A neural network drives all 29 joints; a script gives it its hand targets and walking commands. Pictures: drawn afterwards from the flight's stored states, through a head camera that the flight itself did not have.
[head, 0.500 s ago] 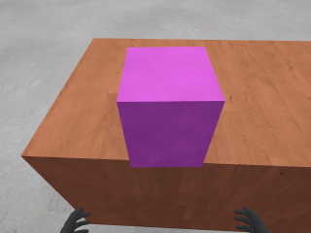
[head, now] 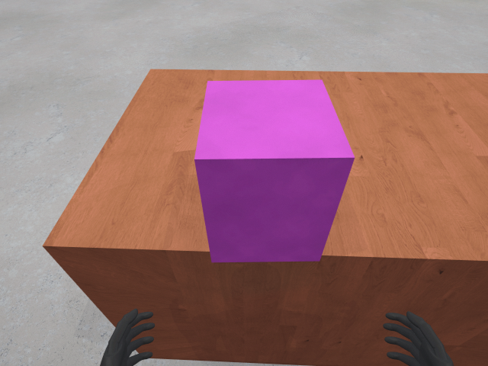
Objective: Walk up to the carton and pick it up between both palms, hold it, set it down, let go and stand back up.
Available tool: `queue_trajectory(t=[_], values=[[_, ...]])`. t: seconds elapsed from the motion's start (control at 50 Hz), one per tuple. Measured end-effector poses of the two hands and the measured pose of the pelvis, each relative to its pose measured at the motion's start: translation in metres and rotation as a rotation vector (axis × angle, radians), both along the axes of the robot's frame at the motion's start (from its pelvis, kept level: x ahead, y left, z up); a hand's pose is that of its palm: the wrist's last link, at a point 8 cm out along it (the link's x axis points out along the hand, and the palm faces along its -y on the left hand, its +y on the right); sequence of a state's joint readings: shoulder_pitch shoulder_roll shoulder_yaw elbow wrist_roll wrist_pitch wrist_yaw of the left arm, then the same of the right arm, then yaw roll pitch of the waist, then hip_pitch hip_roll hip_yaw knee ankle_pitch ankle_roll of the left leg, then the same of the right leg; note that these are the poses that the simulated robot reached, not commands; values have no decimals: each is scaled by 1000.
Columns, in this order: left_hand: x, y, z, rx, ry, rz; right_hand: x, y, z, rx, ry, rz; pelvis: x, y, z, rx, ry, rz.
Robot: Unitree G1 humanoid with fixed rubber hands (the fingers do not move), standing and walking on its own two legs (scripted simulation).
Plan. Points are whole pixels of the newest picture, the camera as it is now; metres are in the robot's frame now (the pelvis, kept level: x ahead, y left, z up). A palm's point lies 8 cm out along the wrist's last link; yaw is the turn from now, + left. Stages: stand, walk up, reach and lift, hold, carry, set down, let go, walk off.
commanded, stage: reach and lift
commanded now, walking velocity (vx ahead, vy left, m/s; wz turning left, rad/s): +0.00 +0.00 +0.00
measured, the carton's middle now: (265, 173) +0.43 -0.01 +0.11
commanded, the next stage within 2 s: none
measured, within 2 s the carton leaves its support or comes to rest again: neither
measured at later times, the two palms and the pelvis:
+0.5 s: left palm (122, 316) +0.20 +0.19 +0.07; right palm (428, 309) +0.21 -0.23 +0.06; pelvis +0.00 -0.02 +0.00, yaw +2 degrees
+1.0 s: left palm (124, 246) +0.27 +0.19 +0.13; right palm (425, 246) +0.28 -0.23 +0.12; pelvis +0.01 -0.01 +0.00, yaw +1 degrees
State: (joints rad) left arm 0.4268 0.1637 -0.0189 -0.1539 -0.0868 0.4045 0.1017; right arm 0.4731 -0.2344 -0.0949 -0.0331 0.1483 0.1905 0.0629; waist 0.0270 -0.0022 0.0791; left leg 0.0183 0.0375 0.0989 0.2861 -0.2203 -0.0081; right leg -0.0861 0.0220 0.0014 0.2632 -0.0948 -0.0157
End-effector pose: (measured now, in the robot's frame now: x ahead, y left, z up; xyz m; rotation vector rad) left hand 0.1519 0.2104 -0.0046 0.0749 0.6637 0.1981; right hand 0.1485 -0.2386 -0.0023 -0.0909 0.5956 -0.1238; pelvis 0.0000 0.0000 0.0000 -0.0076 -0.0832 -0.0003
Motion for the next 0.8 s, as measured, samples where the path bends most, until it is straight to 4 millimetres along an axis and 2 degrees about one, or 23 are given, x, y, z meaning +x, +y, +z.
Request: queue_trajectory(t=[0.12, 0.42, 0.66, 0.8], values=[[5, -5, 15, -6, -68, 4, 10, 1, 16, 10, -74, 2, -5, -5, 0, 4, 6, 4], [41, -16, 61, -29, -256, -17, 55, 10, 55, 52, -252, 15, -1, -16, 0, 9, 17, 26], [68, -19, 93, -33, -394, -49, 80, 16, 86, 68, -379, 22, 8, -13, 0, 2, 24, 33], [90, -19, 106, -35, -401, -62, 99, 15, 96, 73, -393, 20, 10, -9, 0, -1, 16, 22]])
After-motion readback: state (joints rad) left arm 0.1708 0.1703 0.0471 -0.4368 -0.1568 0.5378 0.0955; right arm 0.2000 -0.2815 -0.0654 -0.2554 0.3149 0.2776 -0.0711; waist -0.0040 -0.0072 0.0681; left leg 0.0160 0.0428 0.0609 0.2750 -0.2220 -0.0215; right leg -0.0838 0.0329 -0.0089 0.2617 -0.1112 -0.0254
